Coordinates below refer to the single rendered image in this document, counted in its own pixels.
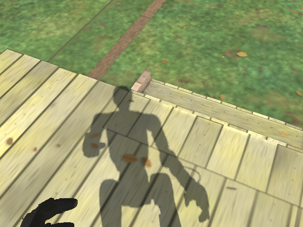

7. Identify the robot left hand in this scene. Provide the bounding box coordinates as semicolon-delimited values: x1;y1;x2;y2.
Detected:
20;198;78;227

